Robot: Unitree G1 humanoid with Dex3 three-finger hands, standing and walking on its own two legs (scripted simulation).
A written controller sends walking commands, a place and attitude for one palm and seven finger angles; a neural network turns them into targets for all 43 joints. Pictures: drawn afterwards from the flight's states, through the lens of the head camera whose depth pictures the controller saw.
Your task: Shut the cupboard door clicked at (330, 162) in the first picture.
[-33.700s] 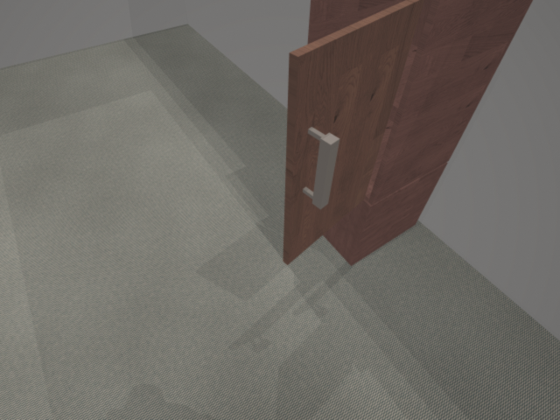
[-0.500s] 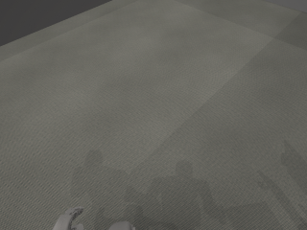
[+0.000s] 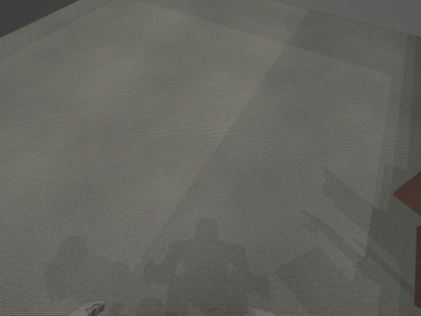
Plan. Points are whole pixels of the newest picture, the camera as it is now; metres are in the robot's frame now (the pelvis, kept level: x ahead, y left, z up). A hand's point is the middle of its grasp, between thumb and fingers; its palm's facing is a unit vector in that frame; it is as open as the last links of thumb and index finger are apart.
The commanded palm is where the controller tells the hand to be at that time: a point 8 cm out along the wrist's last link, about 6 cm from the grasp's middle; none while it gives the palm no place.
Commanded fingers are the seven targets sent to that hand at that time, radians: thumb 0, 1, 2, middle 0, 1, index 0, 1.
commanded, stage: turn to face it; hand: left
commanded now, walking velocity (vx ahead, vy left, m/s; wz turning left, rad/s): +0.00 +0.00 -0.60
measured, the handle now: out of the picture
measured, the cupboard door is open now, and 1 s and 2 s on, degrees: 65 65 65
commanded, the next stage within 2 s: take the last steps up to it in 1.34 s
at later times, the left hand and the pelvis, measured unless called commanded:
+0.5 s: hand (129, 312) +0.15 +0.18 -0.18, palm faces -0.24 -0.95 -0.20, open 7.3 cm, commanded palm none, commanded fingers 0.00 0.90 0.90 -0.20 -0.30 -0.20 -0.30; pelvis +0.02 +0.00 -0.01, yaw -17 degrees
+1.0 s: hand (175, 283) +0.20 +0.09 -0.16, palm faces -0.53 -0.80 -0.26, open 7.3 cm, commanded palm none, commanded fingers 0.00 0.90 0.90 -0.20 -0.30 -0.20 -0.30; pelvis +0.02 -0.03 +0.00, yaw -34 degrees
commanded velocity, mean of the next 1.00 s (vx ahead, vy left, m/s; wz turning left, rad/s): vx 0.00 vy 0.00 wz -0.58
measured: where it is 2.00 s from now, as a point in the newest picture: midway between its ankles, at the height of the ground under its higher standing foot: outside the picture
